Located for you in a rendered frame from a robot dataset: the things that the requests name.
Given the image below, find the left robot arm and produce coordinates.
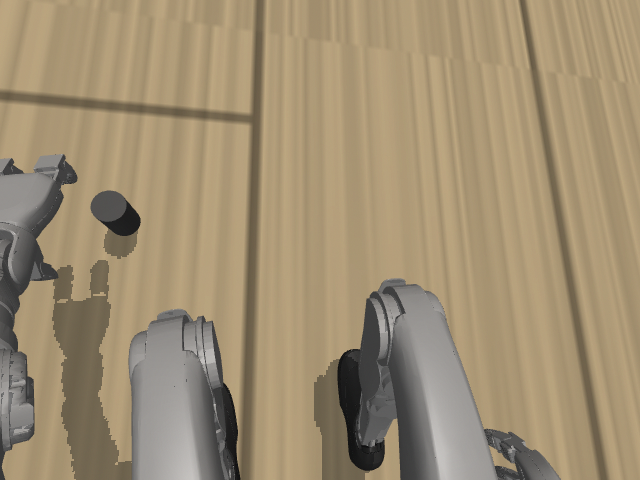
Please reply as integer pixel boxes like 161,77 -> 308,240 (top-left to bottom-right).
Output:
0,223 -> 38,480

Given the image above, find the right robot foot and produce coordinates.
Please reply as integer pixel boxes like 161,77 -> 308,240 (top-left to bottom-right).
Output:
337,349 -> 385,471

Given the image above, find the left robot hand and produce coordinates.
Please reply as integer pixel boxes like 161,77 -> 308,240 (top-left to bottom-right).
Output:
0,154 -> 78,281

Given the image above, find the right robot hand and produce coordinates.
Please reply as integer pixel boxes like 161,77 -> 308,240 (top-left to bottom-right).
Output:
484,429 -> 561,480

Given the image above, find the left robot foot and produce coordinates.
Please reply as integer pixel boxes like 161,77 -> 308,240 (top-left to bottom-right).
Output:
221,383 -> 241,480

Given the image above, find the can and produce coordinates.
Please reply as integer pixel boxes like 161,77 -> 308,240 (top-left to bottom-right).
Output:
91,190 -> 141,236

